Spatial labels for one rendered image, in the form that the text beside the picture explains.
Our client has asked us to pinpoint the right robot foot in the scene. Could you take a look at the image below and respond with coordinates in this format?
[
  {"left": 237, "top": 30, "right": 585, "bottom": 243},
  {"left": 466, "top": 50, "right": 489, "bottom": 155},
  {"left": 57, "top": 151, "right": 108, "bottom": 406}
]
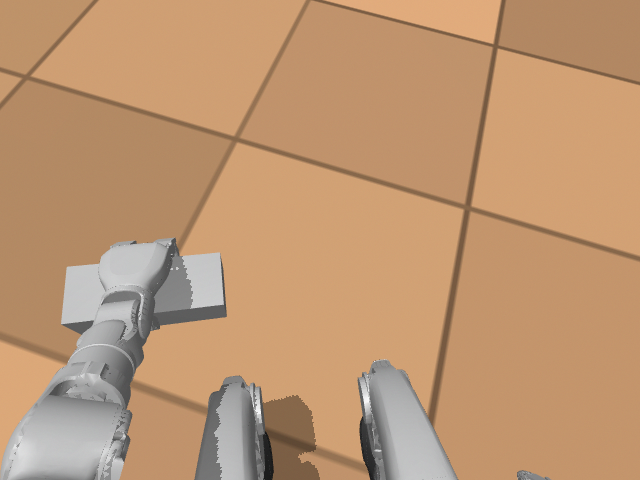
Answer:
[{"left": 360, "top": 417, "right": 377, "bottom": 480}]

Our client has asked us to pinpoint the left robot hand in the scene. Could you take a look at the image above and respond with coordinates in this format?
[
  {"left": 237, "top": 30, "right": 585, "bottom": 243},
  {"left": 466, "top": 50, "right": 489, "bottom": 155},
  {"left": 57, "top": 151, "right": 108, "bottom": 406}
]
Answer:
[{"left": 99, "top": 238, "right": 180, "bottom": 331}]

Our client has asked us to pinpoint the carton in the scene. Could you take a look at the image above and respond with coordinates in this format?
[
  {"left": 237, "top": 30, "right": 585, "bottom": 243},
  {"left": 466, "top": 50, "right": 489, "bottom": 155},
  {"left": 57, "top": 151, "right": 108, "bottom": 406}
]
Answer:
[{"left": 61, "top": 252, "right": 227, "bottom": 335}]

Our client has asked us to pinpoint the left robot arm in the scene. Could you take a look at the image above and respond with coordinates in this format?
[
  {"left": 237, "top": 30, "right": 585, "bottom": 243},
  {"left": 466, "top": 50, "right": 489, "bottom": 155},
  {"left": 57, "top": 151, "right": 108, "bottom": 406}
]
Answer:
[{"left": 0, "top": 285, "right": 155, "bottom": 480}]

